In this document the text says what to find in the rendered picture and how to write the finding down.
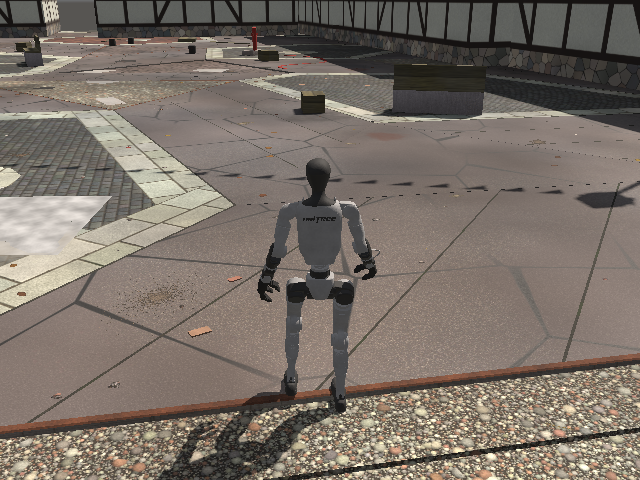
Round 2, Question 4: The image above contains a right robot forearm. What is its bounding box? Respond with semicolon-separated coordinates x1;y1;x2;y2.
358;238;375;269

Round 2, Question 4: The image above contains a robot right upper arm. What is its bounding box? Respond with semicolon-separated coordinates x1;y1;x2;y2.
340;201;368;254

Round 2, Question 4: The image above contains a left robot foot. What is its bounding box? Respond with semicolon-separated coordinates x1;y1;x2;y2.
284;370;298;396

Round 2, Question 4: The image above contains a right robot thigh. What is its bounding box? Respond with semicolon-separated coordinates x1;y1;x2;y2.
331;279;354;350

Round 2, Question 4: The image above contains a left robot forearm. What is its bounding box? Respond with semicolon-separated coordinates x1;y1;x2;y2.
260;243;281;283

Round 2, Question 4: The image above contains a robot left upper arm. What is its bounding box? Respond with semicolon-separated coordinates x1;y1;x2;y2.
271;202;298;258

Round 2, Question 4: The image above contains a right robot hand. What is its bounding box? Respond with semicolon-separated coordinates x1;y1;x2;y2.
354;264;377;280

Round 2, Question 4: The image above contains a left robot hand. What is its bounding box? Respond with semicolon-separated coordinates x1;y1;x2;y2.
257;279;280;302

